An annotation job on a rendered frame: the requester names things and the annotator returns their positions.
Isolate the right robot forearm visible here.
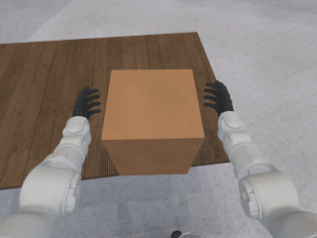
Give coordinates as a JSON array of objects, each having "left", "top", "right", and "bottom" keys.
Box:
[{"left": 217, "top": 111, "right": 300, "bottom": 207}]

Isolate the carton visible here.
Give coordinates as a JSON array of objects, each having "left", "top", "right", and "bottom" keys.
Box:
[{"left": 101, "top": 69, "right": 205, "bottom": 177}]

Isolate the right robot hand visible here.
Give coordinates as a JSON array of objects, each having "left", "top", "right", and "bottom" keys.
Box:
[{"left": 203, "top": 80, "right": 234, "bottom": 117}]

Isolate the robot left upper arm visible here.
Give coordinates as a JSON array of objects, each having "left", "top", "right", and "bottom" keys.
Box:
[{"left": 0, "top": 166, "right": 81, "bottom": 238}]

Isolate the robot right upper arm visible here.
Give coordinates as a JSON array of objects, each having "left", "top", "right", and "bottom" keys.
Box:
[{"left": 239, "top": 171, "right": 317, "bottom": 238}]

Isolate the left robot forearm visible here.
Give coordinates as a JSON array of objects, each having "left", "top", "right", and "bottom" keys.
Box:
[{"left": 19, "top": 116, "right": 92, "bottom": 207}]

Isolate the left robot hand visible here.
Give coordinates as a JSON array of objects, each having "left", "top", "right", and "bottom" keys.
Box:
[{"left": 72, "top": 86, "right": 101, "bottom": 120}]

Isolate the table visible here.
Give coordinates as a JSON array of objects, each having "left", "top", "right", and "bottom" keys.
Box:
[{"left": 0, "top": 32, "right": 231, "bottom": 190}]

